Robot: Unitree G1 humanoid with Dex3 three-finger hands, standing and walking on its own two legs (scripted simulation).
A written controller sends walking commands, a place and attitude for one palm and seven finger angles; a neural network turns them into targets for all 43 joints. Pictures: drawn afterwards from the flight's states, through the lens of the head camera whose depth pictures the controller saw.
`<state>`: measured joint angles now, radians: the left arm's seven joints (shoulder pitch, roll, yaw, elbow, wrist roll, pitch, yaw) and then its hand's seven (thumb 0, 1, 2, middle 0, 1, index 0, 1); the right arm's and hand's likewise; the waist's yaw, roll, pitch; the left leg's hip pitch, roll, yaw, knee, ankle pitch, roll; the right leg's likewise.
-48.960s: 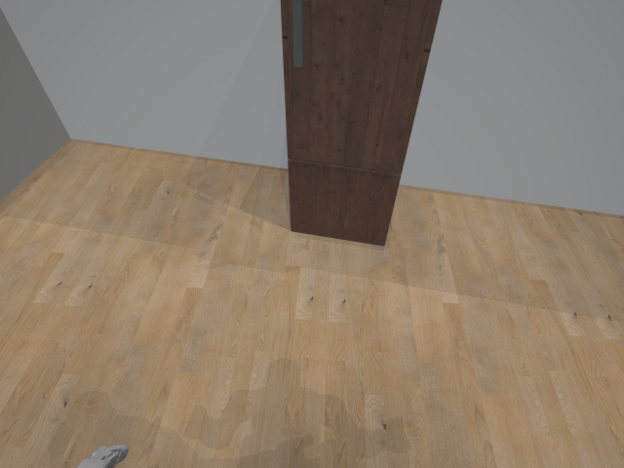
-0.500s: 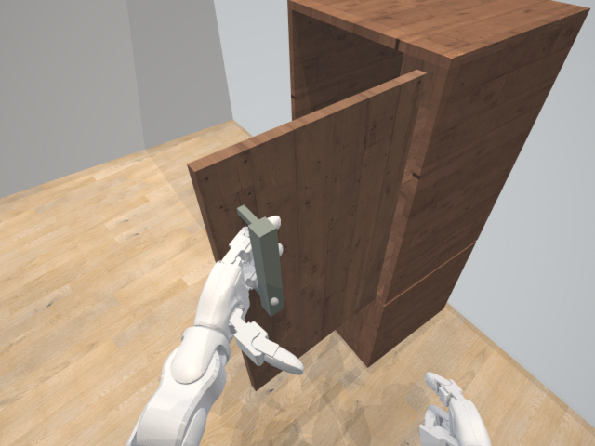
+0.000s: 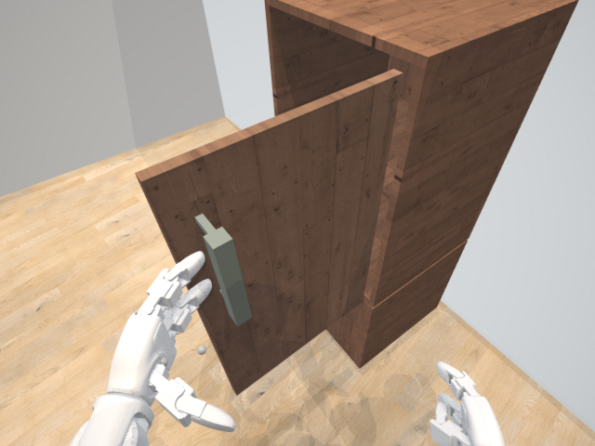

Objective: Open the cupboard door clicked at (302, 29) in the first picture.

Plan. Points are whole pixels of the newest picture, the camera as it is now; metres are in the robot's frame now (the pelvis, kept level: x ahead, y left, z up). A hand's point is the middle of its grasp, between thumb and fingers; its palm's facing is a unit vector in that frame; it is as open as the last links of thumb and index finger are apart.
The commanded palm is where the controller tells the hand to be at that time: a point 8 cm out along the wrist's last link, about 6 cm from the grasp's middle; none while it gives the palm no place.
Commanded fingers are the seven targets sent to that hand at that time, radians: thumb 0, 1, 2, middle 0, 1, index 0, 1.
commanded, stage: slide the hand sideways off the handle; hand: left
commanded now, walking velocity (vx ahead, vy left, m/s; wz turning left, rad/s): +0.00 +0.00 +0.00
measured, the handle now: (222, 271) +0.30 +0.13 +0.11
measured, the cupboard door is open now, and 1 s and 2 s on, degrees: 91 91 91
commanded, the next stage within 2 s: draw the hand back to the body in 0.40 s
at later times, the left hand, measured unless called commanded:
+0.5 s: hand (143, 385) +0.16 +0.18 +0.10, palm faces -0.02 -1.00 -0.04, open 16.3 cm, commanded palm +0.14 +0.23 +0.11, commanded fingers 0.00 -0.50 0.30 -0.15 -0.30 -0.15 -0.30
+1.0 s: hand (95, 364) +0.17 +0.22 +0.13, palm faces +0.01 -1.00 -0.09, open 16.2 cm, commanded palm +0.13 +0.28 +0.14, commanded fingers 0.00 -0.29 0.39 -0.16 -0.30 -0.16 -0.30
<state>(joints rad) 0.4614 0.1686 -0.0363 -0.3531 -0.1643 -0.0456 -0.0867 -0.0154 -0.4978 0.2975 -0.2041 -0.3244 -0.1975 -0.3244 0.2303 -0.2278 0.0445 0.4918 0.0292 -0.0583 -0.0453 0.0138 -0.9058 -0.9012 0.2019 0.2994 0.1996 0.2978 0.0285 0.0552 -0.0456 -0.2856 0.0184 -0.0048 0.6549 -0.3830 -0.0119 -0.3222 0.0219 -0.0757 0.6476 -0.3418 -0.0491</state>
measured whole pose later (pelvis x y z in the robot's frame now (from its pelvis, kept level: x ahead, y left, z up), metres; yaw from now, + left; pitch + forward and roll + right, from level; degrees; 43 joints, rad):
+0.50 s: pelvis -0.01 +0.01 -0.01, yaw +1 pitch +2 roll -1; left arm 0.55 0.22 0.10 -0.34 -0.28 -0.15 -0.25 -0.02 -0.50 0.30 -0.15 -0.30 -0.15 -0.30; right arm 0.25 -0.25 0.04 0.53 0.04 -0.23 -0.07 0.02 -0.90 -0.90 0.20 0.30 0.20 0.30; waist 0.04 0.07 -0.05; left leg -0.37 0.01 -0.03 0.75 -0.41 0.00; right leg -0.38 0.01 -0.10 0.70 -0.35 -0.03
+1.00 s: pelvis -0.01 +0.04 +0.00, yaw +1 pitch +0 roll -2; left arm 0.51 0.27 0.17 -0.45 -0.27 0.03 -0.24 -0.02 -0.48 0.31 -0.15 -0.30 -0.15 -0.30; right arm 0.24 -0.23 0.07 0.55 0.05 -0.25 -0.07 0.02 -0.90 -0.90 0.20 0.30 0.20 0.30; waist 0.06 0.05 -0.05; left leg -0.29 -0.02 -0.01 0.68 -0.39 0.04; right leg -0.29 -0.01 -0.08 0.61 -0.32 0.00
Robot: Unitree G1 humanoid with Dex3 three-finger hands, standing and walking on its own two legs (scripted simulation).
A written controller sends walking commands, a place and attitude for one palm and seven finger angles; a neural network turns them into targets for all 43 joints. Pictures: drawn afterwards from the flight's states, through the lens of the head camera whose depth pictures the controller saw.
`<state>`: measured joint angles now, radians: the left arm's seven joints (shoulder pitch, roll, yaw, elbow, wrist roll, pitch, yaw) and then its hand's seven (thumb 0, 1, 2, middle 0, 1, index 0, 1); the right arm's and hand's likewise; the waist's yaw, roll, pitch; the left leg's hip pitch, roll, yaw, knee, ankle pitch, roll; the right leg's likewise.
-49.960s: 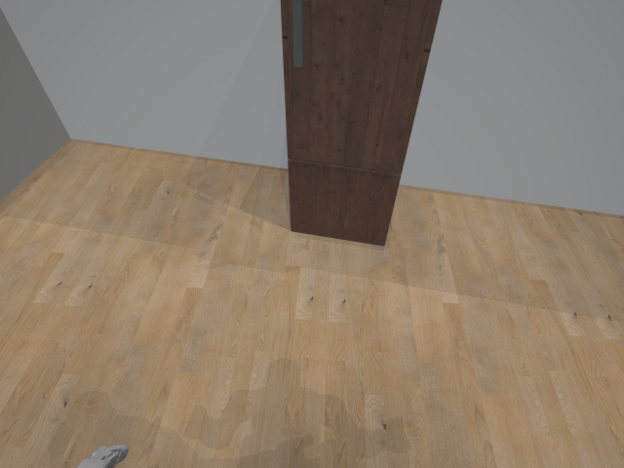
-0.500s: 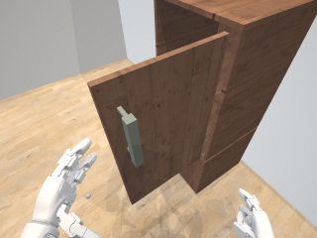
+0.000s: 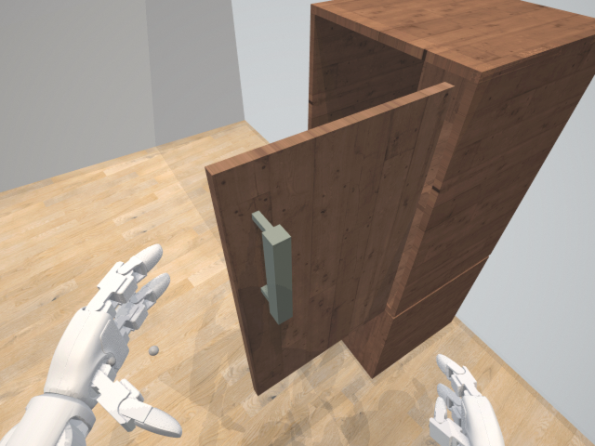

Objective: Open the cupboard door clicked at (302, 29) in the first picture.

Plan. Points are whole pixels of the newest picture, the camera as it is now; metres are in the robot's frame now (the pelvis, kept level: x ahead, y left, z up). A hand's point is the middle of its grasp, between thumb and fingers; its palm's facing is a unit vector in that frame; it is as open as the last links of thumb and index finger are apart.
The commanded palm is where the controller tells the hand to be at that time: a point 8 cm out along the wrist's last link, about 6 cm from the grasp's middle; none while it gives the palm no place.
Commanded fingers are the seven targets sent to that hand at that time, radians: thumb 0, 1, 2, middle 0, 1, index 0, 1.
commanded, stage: draw the hand back to the body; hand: left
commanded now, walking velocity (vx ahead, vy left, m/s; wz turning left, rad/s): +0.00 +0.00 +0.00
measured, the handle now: (270, 269) +0.31 +0.08 +0.11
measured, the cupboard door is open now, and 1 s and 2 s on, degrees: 91 91 91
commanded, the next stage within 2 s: step back with the hand held close in 1.08 s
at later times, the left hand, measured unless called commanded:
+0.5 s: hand (107, 306) +0.21 +0.23 +0.16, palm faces +0.38 -0.84 -0.40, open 11.5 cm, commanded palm +0.16 +0.27 +0.17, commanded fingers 0.00 0.58 0.76 -0.19 -0.30 -0.19 -0.30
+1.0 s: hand (101, 303) +0.20 +0.23 +0.17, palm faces +0.43 -0.81 -0.39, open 7.5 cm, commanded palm +0.16 +0.27 +0.19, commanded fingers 0.00 0.90 0.90 -0.20 -0.30 -0.20 -0.30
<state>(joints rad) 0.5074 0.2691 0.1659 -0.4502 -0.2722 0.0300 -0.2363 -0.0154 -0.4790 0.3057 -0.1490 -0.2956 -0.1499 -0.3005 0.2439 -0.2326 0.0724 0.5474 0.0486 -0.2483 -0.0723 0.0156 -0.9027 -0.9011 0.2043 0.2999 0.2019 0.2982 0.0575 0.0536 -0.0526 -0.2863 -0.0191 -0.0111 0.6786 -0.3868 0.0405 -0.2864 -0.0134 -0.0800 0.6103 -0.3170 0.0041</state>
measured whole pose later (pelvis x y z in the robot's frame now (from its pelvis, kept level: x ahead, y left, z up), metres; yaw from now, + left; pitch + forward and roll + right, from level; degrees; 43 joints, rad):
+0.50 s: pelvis +0.02 -0.01 +0.02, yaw -1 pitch -3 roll -1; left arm 0.52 0.32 0.25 -0.44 -0.05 -0.04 0.12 0.00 0.25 0.62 -0.18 -0.30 -0.18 -0.30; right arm 0.20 -0.22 0.04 0.63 0.00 -0.12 -0.08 0.01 -0.90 -0.90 0.20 0.30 0.20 0.30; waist 0.08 0.07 0.01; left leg -0.09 -0.02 0.01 0.45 -0.31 0.03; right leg -0.11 -0.01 -0.06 0.43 -0.26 0.00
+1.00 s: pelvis +0.01 -0.03 +0.02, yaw -2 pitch -5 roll -1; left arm 0.47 0.33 0.31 -0.38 -0.07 -0.07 0.11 0.01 0.87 0.89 -0.21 -0.30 -0.21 -0.30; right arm 0.18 -0.23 0.01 0.64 0.00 -0.09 -0.08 0.01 -0.90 -0.90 0.20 0.30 0.20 0.30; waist 0.08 0.07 0.03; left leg -0.05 0.01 0.01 0.40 -0.28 0.01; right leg -0.08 0.02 -0.06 0.38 -0.22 -0.03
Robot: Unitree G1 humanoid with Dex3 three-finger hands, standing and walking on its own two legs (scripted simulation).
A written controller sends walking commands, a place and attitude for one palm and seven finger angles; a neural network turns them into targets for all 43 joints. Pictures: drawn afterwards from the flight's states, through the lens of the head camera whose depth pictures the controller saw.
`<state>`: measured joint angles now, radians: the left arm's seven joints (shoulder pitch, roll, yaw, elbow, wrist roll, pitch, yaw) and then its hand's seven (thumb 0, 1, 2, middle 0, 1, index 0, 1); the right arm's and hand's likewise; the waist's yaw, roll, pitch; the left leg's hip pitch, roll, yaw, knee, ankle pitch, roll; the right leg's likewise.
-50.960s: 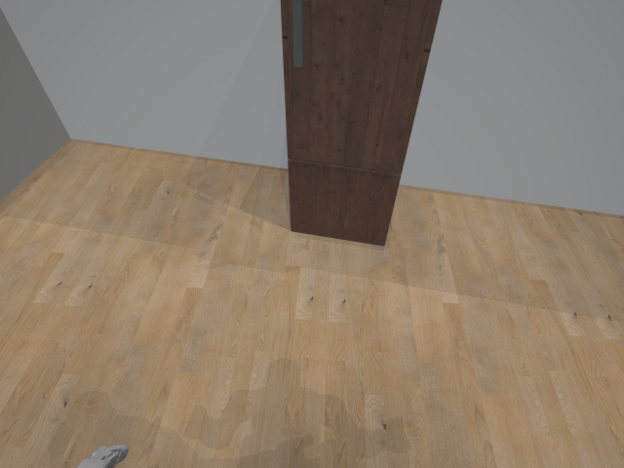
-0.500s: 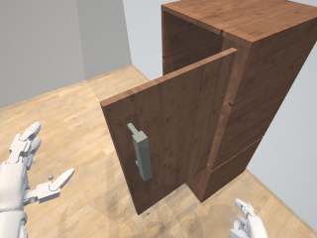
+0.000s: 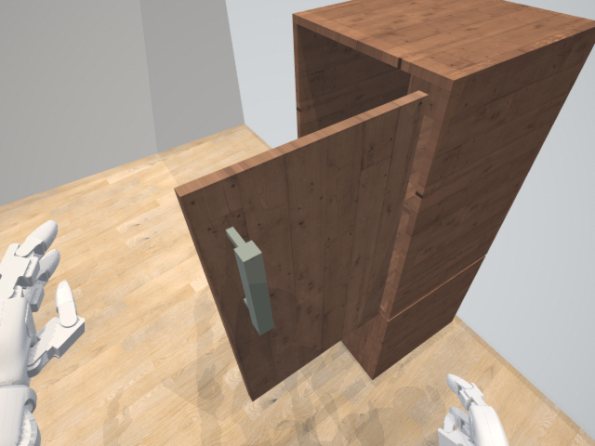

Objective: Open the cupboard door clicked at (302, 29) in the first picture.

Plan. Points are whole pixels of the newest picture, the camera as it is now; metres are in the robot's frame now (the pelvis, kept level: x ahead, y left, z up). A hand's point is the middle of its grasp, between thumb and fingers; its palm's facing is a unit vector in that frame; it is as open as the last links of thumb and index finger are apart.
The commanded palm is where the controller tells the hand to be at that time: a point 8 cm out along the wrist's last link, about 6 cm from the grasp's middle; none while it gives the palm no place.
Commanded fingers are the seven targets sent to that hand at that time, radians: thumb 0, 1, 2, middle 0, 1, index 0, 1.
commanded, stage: draw the hand back to the body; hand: left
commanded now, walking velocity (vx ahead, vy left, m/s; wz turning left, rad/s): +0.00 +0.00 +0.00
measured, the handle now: (249, 282) +0.30 +0.11 +0.09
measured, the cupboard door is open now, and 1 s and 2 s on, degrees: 91 91 91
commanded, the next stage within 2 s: step back with the hand held close in 0.08 s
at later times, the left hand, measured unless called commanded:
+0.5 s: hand (68, 340) +0.17 +0.27 +0.14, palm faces +0.33 -0.80 -0.50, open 7.4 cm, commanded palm +0.11 +0.32 +0.17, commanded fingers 0.00 0.90 0.90 -0.20 -0.30 -0.20 -0.30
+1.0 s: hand out of the picture +0.09 +0.30 +0.14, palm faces +0.41 -0.79 -0.45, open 7.4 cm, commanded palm +0.02 +0.34 +0.17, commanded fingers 0.00 0.90 0.90 -0.20 -0.30 -0.20 -0.30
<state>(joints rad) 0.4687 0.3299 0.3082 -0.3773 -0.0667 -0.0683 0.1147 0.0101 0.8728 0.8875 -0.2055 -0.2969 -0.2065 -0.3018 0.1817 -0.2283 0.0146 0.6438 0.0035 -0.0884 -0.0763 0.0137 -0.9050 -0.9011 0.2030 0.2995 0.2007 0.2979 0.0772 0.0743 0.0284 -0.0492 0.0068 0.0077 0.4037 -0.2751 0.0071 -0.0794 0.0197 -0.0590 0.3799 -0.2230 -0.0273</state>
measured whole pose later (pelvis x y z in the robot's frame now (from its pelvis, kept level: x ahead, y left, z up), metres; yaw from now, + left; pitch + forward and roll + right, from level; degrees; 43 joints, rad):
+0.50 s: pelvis -0.03 +0.02 +0.00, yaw -1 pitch +0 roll -1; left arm 0.56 0.39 0.35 -0.45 -0.05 -0.14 0.11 0.01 0.89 0.90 -0.21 -0.30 -0.21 -0.30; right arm 0.16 -0.24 -0.02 0.59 0.01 -0.02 -0.08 0.01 -0.90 -0.90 0.20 0.30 0.20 0.30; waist 0.01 0.04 0.05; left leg -0.22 -0.01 0.03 0.46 -0.24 0.03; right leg -0.24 0.00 -0.04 0.41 -0.17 0.00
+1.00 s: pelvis -0.12 +0.04 -0.02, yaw +1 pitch -1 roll -2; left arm 0.53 0.41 0.41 -0.57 -0.01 -0.20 0.16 0.01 0.89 0.90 -0.21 -0.30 -0.21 -0.30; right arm 0.20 -0.21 0.00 0.59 0.00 -0.06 -0.09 0.01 -0.90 -0.90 0.20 0.30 0.20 0.30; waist 0.00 -0.03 0.07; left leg -0.41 -0.02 0.02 0.67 -0.24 0.06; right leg -0.47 -0.01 -0.02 0.76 -0.30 0.02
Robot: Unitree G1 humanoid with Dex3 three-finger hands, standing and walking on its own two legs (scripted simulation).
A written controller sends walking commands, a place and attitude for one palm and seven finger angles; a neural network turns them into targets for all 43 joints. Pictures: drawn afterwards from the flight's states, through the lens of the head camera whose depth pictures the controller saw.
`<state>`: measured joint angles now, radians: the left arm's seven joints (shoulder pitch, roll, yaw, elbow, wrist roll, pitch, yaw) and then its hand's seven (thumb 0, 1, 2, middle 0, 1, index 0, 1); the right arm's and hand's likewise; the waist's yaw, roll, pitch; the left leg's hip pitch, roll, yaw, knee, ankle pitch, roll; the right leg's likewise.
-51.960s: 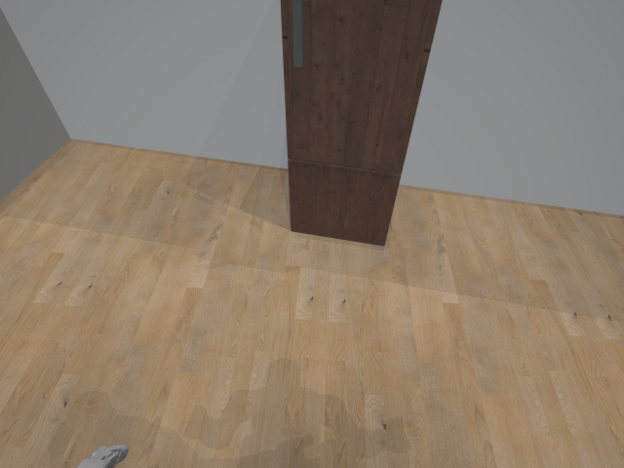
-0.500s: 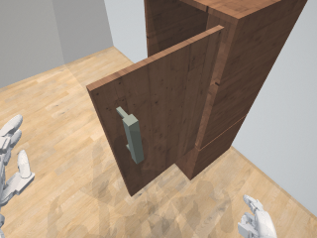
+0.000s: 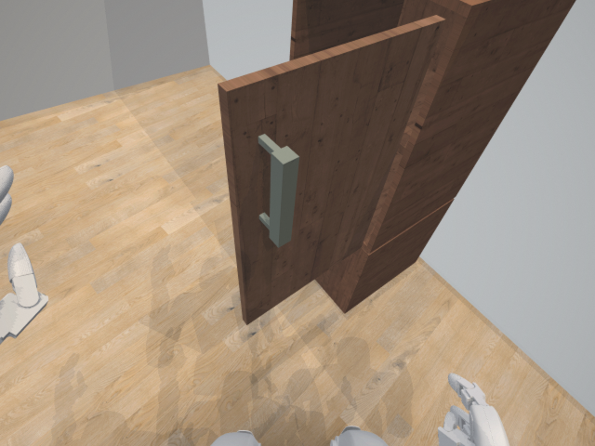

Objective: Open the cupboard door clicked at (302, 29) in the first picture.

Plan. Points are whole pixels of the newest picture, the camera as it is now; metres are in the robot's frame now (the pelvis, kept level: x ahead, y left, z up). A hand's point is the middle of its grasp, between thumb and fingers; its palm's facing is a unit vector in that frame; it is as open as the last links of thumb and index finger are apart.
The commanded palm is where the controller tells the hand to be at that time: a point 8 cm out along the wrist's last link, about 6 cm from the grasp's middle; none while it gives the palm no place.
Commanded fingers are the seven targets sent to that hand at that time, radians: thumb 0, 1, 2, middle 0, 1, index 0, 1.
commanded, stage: step back with the hand held close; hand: left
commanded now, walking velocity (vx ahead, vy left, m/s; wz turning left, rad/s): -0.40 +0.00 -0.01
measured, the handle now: (273, 193) +0.41 +0.07 +0.11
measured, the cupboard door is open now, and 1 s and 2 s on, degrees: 91 91 91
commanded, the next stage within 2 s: stop stepping back and stand still in 0.28 s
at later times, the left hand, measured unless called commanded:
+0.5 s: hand out of the picture +0.09 +0.21 +0.19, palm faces +0.29 -0.77 -0.57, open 7.4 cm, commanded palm +0.05 +0.26 +0.20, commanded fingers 0.00 0.90 0.90 -0.20 -0.30 -0.20 -0.30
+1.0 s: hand out of the picture +0.02 +0.26 +0.19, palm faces +0.47 -0.79 -0.40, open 7.4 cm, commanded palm -0.03 +0.29 +0.20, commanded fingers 0.00 0.90 0.90 -0.20 -0.30 -0.20 -0.30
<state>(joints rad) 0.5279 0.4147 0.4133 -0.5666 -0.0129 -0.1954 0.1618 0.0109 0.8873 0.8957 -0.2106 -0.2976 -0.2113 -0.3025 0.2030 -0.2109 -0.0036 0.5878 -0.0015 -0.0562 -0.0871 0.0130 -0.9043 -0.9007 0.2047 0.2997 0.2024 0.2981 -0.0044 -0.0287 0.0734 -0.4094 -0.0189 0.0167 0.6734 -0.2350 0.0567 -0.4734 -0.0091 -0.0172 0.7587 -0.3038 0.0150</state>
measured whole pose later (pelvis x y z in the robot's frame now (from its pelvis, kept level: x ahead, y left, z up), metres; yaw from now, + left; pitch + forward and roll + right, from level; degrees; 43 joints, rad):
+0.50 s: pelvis -0.11 -0.03 +0.02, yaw -4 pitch +3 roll +1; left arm 0.66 0.49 0.47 -0.60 -0.06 -0.21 0.12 0.01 0.89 0.90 -0.21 -0.30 -0.21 -0.30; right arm 0.17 -0.20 0.01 0.62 0.02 -0.06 -0.07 0.01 -0.90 -0.90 0.21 0.30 0.20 0.30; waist 0.02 -0.04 -0.02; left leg -0.48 -0.02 0.04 0.74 -0.27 -0.01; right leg -0.17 0.01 0.00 0.46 -0.35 -0.03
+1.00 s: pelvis -0.18 -0.01 +0.00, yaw -1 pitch -1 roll -2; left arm 0.50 0.40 0.41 -0.46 -0.02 -0.22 0.16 0.01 0.89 0.90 -0.21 -0.30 -0.21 -0.30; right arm 0.28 -0.23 0.00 0.65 0.00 -0.09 -0.09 0.01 -0.90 -0.90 0.21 0.30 0.20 0.30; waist 0.01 0.01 -0.05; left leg -0.33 0.03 0.00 0.64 -0.40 0.03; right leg -0.26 0.00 -0.06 0.61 -0.37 -0.01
